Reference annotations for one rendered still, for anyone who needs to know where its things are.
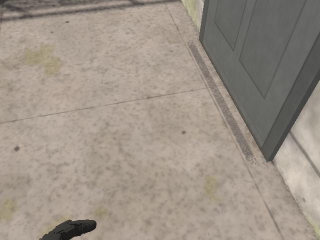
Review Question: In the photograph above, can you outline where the left robot hand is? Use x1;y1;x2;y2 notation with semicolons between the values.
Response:
39;219;97;240

